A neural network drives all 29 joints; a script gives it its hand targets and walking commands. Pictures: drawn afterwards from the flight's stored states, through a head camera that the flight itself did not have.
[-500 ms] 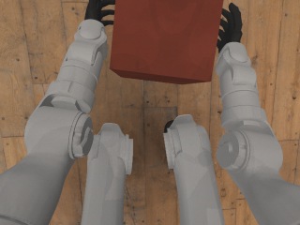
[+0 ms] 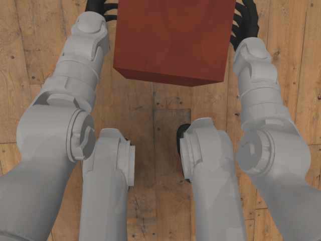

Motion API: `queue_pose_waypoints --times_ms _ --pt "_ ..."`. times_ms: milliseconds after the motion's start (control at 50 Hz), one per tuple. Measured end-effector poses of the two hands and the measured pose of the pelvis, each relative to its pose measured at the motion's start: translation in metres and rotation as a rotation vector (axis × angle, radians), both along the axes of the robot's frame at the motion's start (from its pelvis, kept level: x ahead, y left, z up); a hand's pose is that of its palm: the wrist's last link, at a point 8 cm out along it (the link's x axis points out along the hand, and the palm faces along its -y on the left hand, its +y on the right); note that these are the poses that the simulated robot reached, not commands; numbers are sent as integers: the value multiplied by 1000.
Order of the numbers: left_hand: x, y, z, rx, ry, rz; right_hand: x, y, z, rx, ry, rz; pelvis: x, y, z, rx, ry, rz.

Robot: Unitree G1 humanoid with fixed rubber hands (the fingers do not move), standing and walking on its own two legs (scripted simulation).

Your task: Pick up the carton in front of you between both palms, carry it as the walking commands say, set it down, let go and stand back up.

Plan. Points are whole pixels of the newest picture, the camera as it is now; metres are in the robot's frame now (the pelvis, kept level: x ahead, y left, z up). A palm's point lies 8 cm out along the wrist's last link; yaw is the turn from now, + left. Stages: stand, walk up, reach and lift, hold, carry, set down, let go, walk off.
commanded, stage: set down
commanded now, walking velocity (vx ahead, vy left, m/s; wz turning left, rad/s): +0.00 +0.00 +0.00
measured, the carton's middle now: (168, 38) +0.51 -0.07 -0.25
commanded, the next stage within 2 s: let go in 1.58 s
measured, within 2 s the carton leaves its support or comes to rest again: neither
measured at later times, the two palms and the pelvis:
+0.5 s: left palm (80, 19) +0.55 +0.12 -0.19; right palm (256, 45) +0.47 -0.26 -0.19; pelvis +0.00 +0.00 -0.01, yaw -1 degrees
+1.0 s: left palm out of the picture +0.56 +0.11 -0.03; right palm (318, 17) +0.48 -0.26 -0.04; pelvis +0.01 -0.01 +0.08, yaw -1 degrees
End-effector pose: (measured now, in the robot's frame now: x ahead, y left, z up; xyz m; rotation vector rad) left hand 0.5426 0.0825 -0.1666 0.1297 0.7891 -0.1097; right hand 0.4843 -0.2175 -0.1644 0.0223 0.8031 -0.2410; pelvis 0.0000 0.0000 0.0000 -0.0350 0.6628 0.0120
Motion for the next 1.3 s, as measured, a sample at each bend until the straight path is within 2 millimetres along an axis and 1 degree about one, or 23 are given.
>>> queue_pose_waypoints --times_ms 240,320,360,460,520,580,640,700,820,900,980,1160,1300 --pt "1 3 -2 -19 -17 -25 1 -2 -1 11 -6 16 -3 2 -3 -5 -16 -3" --pt "1 7 -9 -8 -31 -26 -1 -4 -9 -4 -5 8 -5 2 -3 -5 -31 -4" --pt "1 15 -14 9 -36 -7 -5 -10 -15 -23 4 -17 -5 1 -3 -6 -36 -5" --pt "2 38 -26 36 -40 30 -11 -34 -25 -59 5 -68 -4 -1 -4 -6 -30 -11" --pt "4 40 -27 31 -62 32 -8 -44 -25 -65 -21 -78 -3 -3 -6 -2 -24 -14" --pt "9 37 -20 16 -99 34 -2 -47 -17 -64 -60 -80 -2 -5 -8 3 -18 -18" --pt "14 32 -5 9 -139 32 4 -47 -3 -56 -104 -80 -1 -7 -7 8 -13 -25" --pt "17 27 19 9 -171 31 7 -46 19 -46 -145 -80 -1 -7 1 11 -8 -32" --pt "18 24 75 23 -163 47 1 -44 71 -39 -157 -88 1 -8 33 20 30 -38" --pt "19 25 105 24 -148 56 -1 -45 100 -40 -152 -89 3 -8 56 26 72 -42" --pt "20 28 128 24 -150 59 -1 -45 124 -45 -157 -83 5 -9 75 30 106 -44" --pt "20 35 171 23 -168 52 1 -48 172 -56 -168 -78 10 -9 115 29 149 -41" --pt "21 36 216 20 -167 42 0 -52 218 -52 -168 -77 18 -8 154 25 161 -41"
